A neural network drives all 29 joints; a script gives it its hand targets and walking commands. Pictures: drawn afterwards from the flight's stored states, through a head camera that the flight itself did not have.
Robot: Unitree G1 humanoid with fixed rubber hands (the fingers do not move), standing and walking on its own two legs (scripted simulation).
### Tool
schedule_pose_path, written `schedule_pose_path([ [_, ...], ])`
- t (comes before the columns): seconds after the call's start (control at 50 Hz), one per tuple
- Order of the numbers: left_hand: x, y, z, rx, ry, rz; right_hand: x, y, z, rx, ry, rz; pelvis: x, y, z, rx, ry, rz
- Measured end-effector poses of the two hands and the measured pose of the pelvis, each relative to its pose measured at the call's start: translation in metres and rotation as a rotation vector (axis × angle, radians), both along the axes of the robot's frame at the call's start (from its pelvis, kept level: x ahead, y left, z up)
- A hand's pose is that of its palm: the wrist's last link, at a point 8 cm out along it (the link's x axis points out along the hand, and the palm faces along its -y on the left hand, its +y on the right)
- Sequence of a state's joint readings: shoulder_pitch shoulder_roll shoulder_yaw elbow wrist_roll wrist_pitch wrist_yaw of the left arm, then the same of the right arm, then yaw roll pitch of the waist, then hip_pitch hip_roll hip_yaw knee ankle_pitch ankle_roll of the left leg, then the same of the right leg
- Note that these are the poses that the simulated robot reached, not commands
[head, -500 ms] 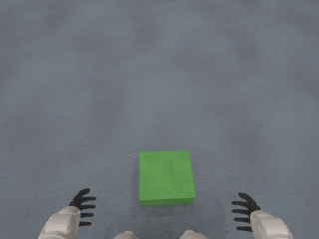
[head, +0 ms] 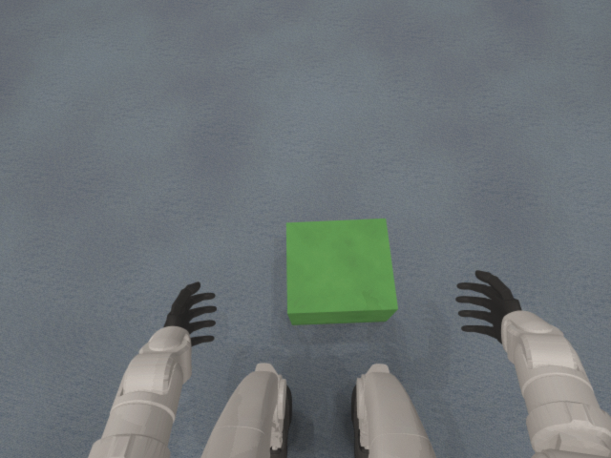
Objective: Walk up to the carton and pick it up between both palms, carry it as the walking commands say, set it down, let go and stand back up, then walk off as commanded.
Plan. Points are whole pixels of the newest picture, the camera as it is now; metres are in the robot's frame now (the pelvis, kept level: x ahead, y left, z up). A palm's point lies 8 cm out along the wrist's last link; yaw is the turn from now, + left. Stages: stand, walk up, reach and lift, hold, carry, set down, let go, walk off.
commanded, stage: reach and lift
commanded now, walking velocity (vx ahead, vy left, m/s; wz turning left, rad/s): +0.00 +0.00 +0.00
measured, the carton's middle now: (337, 273) +0.50 -0.05 -0.61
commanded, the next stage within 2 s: none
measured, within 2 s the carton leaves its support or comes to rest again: neither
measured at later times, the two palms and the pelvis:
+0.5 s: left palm (208, 247) +0.39 +0.19 -0.12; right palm (490, 226) +0.44 -0.27 -0.12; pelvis -0.01 -0.03 -0.03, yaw +2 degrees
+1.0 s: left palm (219, 204) +0.49 +0.19 -0.15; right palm (475, 186) +0.53 -0.27 -0.14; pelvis -0.01 -0.03 -0.05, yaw +2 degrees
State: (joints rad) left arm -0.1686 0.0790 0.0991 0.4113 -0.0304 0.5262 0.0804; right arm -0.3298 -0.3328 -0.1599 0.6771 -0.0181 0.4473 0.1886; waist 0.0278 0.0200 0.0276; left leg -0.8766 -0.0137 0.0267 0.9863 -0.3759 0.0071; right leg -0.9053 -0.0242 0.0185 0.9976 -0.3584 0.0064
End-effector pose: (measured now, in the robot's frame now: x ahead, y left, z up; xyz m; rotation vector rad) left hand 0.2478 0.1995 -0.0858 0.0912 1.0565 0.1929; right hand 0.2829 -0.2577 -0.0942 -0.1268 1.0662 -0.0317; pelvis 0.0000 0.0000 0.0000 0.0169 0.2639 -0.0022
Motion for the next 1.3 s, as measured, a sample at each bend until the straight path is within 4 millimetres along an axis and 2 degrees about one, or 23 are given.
schedule_pose_path([
  [0.24,0.067,-0.010,-0.019,0.016,-0.109,0.013,0.072,-0.004,-0.015,0.006,-0.107,-0.001,-0.018,-0.015,-0.019,0.010,0.094,0.012],
  [0.5,0.145,-0.010,-0.039,0.028,-0.261,0.027,0.157,-0.015,-0.026,0.006,-0.256,-0.006,-0.009,-0.030,-0.031,0.010,0.281,0.027],
  [0.64,0.182,-0.005,-0.046,0.028,-0.330,0.034,0.191,-0.018,-0.031,0.014,-0.323,-0.007,-0.006,-0.034,-0.038,0.008,0.368,0.030],
  [0.82,0.220,-0.003,-0.052,0.023,-0.390,0.041,0.227,-0.012,-0.039,0.034,-0.385,-0.003,-0.008,-0.032,-0.045,0.006,0.447,0.026],
  [0.94,0.237,-0.008,-0.058,0.009,-0.419,0.038,0.244,-0.010,-0.042,0.038,-0.413,-0.005,-0.010,-0.028,-0.050,0.004,0.492,0.027],
  [1.08,0.237,-0.010,-0.079,0.004,-0.409,0.044,0.243,-0.015,-0.060,0.038,-0.401,-0.011,-0.009,-0.022,-0.062,0.002,0.530,0.025],
  [1.18,0.234,-0.008,-0.108,0.008,-0.386,0.054,0.240,-0.015,-0.089,0.047,-0.380,-0.022,-0.011,-0.019,-0.084,0.004,0.551,0.023],
  [1.3,0.234,-0.010,-0.155,0.013,-0.379,0.057,0.238,-0.015,-0.137,0.040,-0.378,-0.028,-0.016,-0.018,-0.123,0.010,0.568,0.026],
])
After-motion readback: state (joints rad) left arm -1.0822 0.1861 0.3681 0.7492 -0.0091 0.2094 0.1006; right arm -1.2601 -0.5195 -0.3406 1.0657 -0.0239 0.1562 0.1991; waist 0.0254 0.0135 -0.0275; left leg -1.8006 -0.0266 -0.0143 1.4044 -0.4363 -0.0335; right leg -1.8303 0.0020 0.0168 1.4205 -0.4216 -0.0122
